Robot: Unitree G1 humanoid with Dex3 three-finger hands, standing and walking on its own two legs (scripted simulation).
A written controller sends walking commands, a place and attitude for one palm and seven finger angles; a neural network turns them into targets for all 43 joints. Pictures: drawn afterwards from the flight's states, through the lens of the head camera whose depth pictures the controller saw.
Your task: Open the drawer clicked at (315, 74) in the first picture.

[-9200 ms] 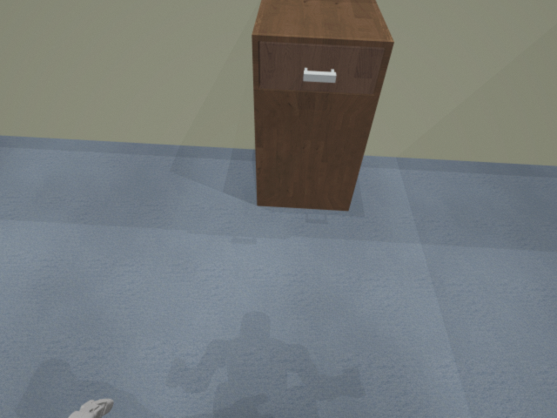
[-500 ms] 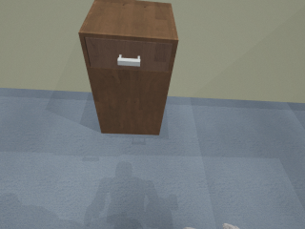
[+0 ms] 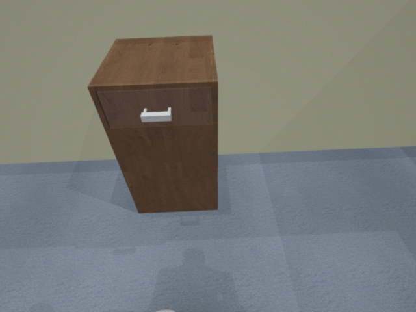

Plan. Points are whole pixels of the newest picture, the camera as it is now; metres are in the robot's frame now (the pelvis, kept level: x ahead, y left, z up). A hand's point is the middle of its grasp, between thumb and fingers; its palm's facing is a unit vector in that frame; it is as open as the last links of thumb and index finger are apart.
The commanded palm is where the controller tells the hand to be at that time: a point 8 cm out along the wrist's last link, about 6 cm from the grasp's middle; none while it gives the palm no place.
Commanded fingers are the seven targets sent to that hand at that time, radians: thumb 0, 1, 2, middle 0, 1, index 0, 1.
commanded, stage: take the last steps up to it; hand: left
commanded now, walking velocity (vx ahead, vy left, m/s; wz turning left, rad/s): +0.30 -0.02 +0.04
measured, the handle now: (157, 113) +0.79 +0.23 -0.07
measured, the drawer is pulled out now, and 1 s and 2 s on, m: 0.00 0.00 0.00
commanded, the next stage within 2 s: come to a stop and stand still in 0.66 s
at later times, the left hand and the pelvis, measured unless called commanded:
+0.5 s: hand out of the picture +0.11 +0.21 -0.19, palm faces +0.08 -0.99 -0.14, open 7.4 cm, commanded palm none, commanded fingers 0.00 0.90 0.90 -0.20 -0.30 -0.20 -0.30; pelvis +0.17 +0.05 -0.01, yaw -1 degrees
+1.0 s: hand (163, 226) +0.38 +0.15 -0.17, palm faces +0.03 -0.97 -0.24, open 7.2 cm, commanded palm none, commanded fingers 0.00 0.90 0.90 -0.20 -0.30 -0.20 -0.30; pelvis +0.29 -0.02 -0.01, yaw +0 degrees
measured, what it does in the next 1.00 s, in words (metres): walks ahead: left foot, then right foot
